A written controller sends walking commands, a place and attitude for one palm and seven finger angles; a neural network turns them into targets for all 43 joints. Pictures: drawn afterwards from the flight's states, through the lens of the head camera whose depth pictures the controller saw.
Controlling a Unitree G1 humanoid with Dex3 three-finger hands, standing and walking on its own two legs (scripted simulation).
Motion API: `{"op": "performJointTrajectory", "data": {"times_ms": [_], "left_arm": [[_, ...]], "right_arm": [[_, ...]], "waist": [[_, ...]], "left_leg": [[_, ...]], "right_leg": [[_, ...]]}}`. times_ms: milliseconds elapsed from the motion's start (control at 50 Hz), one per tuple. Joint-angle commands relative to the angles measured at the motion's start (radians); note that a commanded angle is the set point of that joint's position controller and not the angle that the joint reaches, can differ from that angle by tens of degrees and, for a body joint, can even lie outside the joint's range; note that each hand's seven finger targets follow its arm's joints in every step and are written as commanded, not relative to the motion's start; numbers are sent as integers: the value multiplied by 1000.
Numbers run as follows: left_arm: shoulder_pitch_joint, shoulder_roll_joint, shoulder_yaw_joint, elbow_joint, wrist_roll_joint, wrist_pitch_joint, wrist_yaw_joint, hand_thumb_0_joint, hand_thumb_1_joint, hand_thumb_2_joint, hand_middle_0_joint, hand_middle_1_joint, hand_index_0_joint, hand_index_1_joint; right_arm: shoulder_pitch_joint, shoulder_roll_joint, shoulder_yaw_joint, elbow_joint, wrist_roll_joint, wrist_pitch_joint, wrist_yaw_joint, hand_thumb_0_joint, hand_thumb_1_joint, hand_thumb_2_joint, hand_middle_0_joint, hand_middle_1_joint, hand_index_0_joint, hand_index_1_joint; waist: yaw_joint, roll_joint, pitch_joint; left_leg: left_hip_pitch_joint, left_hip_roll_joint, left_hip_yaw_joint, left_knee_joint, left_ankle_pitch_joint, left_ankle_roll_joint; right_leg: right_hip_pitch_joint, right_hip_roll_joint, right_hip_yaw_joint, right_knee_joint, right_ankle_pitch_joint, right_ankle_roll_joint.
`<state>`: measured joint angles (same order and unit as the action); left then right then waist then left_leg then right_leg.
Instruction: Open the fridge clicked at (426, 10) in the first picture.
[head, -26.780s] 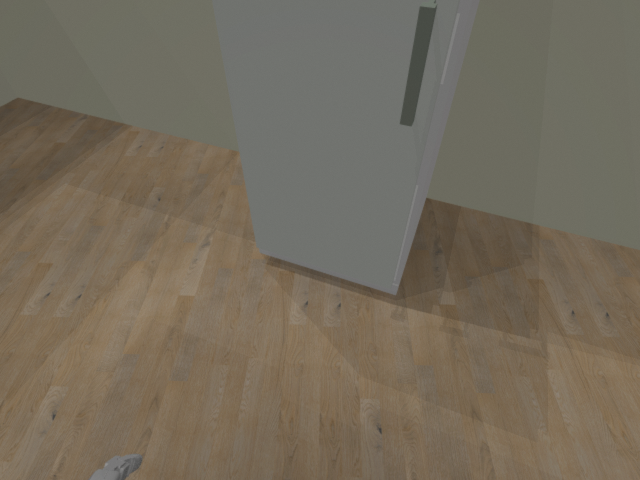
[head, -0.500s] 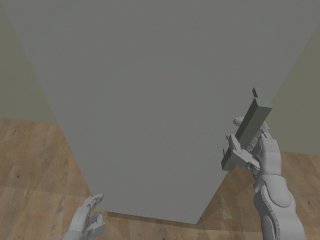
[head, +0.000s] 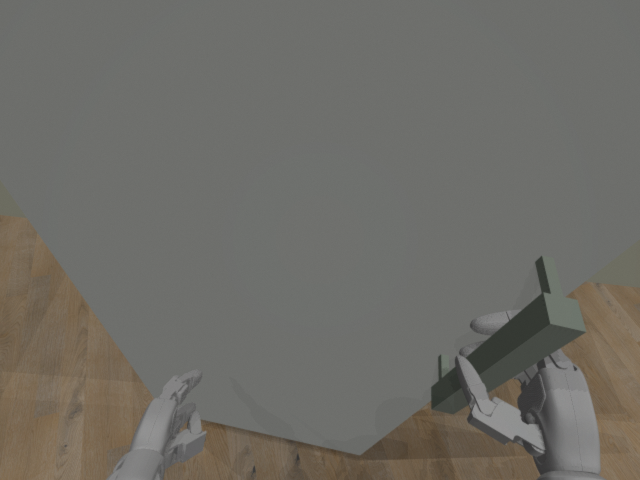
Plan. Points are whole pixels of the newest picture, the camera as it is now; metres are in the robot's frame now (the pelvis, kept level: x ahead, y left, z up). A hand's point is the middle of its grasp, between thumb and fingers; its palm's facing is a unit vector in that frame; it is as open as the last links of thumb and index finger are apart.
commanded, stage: walk backward, drawing the door open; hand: right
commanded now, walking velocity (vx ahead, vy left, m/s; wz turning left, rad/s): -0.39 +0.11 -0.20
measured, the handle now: (486, 345) +0.25 -0.14 +0.12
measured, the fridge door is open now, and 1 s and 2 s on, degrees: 8 22 50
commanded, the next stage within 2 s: none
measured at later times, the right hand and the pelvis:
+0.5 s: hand (477, 409) +0.19 -0.12 +0.11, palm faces +0.05 +0.98 -0.17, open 7.1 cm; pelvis -0.06 +0.01 -0.02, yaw -3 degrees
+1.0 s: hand out of the picture +0.09 -0.07 +0.11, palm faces +0.17 +0.98 -0.09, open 7.2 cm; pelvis -0.20 +0.09 -0.03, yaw -12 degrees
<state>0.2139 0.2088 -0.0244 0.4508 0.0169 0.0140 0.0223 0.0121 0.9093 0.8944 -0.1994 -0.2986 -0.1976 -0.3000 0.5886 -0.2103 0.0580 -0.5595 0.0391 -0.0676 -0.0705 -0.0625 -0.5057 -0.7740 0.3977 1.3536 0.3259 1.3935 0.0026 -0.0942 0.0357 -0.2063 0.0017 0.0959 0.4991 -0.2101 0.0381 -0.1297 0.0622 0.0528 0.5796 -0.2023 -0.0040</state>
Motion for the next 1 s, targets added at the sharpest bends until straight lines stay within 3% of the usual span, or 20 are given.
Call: {"op": "performJointTrajectory", "data": {"times_ms": [0, 20, 100, 160, 220, 320, 360, 380, 400, 420, 440, 540, 660, 720, 760, 780, 820, 880, 940, 980], "left_arm": [[-75, 77, 31, -197, -11, -74, 42, 0, 900, 900, -200, -300, -200, -300], [-72, 55, 13, -182, -6, -84, 43, 0, 900, 900, -200, -300, -200, -300], [-100, 45, -9, -109, 4, -55, 35, 0, 900, 900, -200, -300, -200, -300], [-127, 30, -8, -110, -1, -45, 39, 0, 900, 900, -200, -300, -200, -300], [-155, 30, -5, -110, -7, -47, 45, 0, 900, 900, -200, -300, -200, -300], [-153, 44, 1, -102, -10, -42, 46, 0, 900, 900, -200, -300, -200, -300], [-145, 61, 11, -99, -11, -39, 47, 0, 900, 900, -200, -300, -200, -300], [-138, 75, 18, -97, -14, -41, 50, 0, 900, 900, -200, -300, -200, -300], [-140, 98, 29, -100, -22, -45, 50, 0, 900, 900, -200, -300, -200, -300], [-134, 84, 21, -102, -15, -59, 35, 0, 900, 900, -200, -300, -200, -300], [-121, 79, 24, -70, 2, -72, 27, 0, 900, 900, -200, -300, -200, -300], [-145, 67, 44, -13, -11, -115, 28, 0, 900, 900, -200, -300, -200, -300], [-159, 79, 38, -1, -20, -139, 33, 0, 900, 900, -200, -300, -200, -300], [-156, 55, 26, 4, -32, -137, 34, 0, 900, 900, -200, -300, -200, -300], [-166, 31, 17, -10, -32, -115, 46, 0, 900, 900, -200, -300, -200, -300], [-191, 55, 51, -9, -39, -120, 56, 0, 900, 900, -200, -300, -200, -300], [-214, 18, 19, -21, -30, -119, 54, 0, 900, 900, -200, -300, -200, -300], [-221, 17, 6, -7, -13, -106, 54, 0, 900, 900, -200, -300, -200, -300], [-160, 53, 41, -13, -10, -111, 67, 0, 900, 900, -200, -300, -200, -300], [-132, 93, 77, -20, -9, -130, 45, 0, 900, 900, -200, -300, -200, -300]], "right_arm": [[-5, -78, -143, -103, 2, -126, -31, 0, -900, -900, 450, 1400, 450, 1400], [-21, -73, -146, -91, -14, -136, -30, 0, -900, -900, 450, 1400, 450, 1400], [-116, -81, -143, -124, -47, -186, -47, 0, -900, -900, 450, 1400, 450, 1400], [-135, -82, -158, -174, -46, -183, -64, 0, -900, -900, 450, 1400, 450, 1400], [-169, -78, -145, -184, -42, -180, -70, 0, -900, -900, 450, 1400, 450, 1400], [-241, -85, -132, -211, -39, -185, -76, 0, -900, -900, 450, 1400, 450, 1400], [-281, -102, -125, -225, -33, -194, -78, 0, -900, -900, 450, 1400, 450, 1400], [-310, -103, -107, -234, -30, -200, -79, 0, -900, -900, 450, 1400, 450, 1400], [-326, -103, -94, -241, -24, -204, -85, 0, -900, -900, 450, 1400, 450, 1400], [-338, -66, -71, -239, -19, -216, -82, 0, -900, -900, 450, 1400, 450, 1400], [-367, -75, -74, -210, -43, -233, -84, 0, -900, -900, 450, 1400, 450, 1400], [-530, -86, -93, -219, -48, -200, -94, 0, -900, -900, 450, 1400, 450, 1400], [-645, -97, -126, -138, -11, -158, -72, 0, -900, -900, 450, 1400, 450, 1400], [-686, -140, -158, -118, -7, -161, -48, 0, -900, -900, 450, 1400, 450, 1400], [-700, -211, -212, -98, -16, -155, -48, 0, -900, -900, 450, 1400, 450, 1400], [-693, -203, -247, -95, -14, -137, -51, 0, -900, -900, 450, 1400, 450, 1400], [-645, -124, -212, -85, -15, -123, -55, 0, -900, -900, 450, 1400, 450, 1400], [-607, -111, -214, -87, -10, -129, -71, 0, -900, -900, 450, 1400, 450, 1400], [-677, -71, -135, -145, 3, -127, -61, 0, -900, -900, 450, 1400, 450, 1400], [-745, -24, -37, -165, -16, -139, -47, 0, -900, -900, 450, 1400, 450, 1400]], "waist": [[-61, 481, -175], [-52, 451, -148], [-12, 163, -214], [-22, 257, -241], [-34, 316, -205], [-24, 273, -206], [-12, 209, -220], [-8, 146, -242], [-3, -9, -250], [-15, -139, -302], [-11, -117, -284], [-18, -103, -258], [-23, -180, -298], [-28, 57, -303], [0, 408, -274], [-25, 555, -290], [-12, 375, -268], [10, 228, -235], [47, 96, -244], [15, -209, -267]], "left_leg": [[364, 349, -196, -20, 1442, 64], [326, 341, -163, -21, 1390, 28], [222, 329, -134, -49, 1106, 62], [246, 283, -86, -47, 1117, -17], [226, 294, -75, -47, 1072, 5], [241, 300, -104, -20, 1012, 30], [208, 273, -102, 38, 912, 11], [157, 223, -75, 114, 810, -28], [29, 133, -40, 270, 465, -75], [-125, 50, -94, 478, -166, -80], [-200, -1, -160, 662, -412, -62], [-164, 43, -126, 426, -288, -41], [50, 35, -89, 15, -93, -55], [106, 63, -55, -271, 209, -68], [16, 300, -181, -215, 480, 59], [30, 343, -183, -161, 575, 115], [106, 355, -145, -86, 619, 153], [172, 307, -41, -18, 570, 108], [102, 195, -2, 193, 355, 26], [-313, 22, -51, 493, -380, -55]], "right_leg": [[-392, 44, 19, 483, -347, -15], [-406, 27, 40, 513, -334, -26], [-313, -31, -56, 427, -245, -6], [-299, -21, -110, 361, -190, 2], [-294, -37, -105, 287, -173, -8], [-250, -57, -84, 89, -77, -13], [-159, -91, -56, -66, 114, -19], [-70, -149, -11, -126, 421, -41], [37, -296, 169, -190, 784, -113], [159, -445, 328, -217, 1145, -211], [190, -487, 317, -221, 1178, -250], [146, -376, 129, -143, 887, -155], [76, -350, 154, -137, 610, -115], [80, -206, 52, 20, 305, -17], [-78, -59, -65, 311, -194, 48], [-172, -33, -11, 533, -284, 25], [-298, -60, 15, 612, -324, 21], [-283, -86, -57, 237, -278, 17], [-60, -115, -41, -254, 167, 16], [296, -511, 457, -240, 996, -136]]}}
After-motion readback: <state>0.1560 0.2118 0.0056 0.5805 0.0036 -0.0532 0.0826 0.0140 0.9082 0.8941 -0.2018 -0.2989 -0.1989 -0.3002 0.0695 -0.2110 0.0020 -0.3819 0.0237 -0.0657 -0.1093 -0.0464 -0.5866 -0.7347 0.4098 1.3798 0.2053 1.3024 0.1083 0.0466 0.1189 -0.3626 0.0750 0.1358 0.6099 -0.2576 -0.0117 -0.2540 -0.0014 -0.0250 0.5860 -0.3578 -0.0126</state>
